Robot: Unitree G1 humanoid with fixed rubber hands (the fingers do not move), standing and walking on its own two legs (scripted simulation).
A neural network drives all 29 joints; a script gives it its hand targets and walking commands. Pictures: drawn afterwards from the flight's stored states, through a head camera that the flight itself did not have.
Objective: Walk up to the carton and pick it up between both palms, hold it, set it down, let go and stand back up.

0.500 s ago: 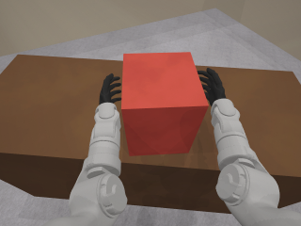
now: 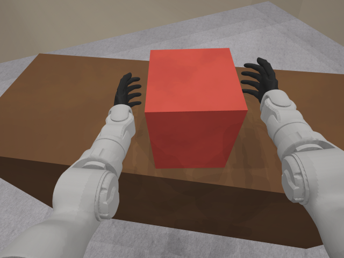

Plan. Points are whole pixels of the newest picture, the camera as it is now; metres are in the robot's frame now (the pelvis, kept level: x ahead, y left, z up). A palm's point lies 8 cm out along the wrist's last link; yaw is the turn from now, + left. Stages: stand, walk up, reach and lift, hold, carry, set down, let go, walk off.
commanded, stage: set down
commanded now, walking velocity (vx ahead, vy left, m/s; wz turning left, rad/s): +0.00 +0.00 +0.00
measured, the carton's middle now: (189, 112) +0.49 +0.02 +0.04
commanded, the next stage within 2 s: none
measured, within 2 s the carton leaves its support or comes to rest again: neither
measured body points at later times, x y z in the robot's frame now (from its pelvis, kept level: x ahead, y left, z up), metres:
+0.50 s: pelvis -0.02 -0.01 +0.00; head +0.02 -0.01 +0.45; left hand +0.39 +0.19 +0.08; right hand +0.43 -0.20 +0.09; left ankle -0.01 +0.15 -0.74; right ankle +0.01 -0.09 -0.74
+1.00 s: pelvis +0.00 +0.00 +0.01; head +0.01 +0.00 +0.46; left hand +0.34 +0.19 +0.06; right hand +0.37 -0.21 +0.06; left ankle -0.01 +0.15 -0.74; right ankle +0.01 -0.09 -0.74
